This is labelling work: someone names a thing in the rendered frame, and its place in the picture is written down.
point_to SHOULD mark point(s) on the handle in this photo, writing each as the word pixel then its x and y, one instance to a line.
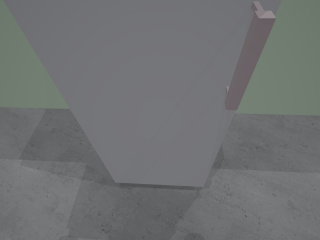
pixel 257 35

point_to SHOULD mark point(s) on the fridge door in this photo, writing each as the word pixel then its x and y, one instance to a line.
pixel 145 79

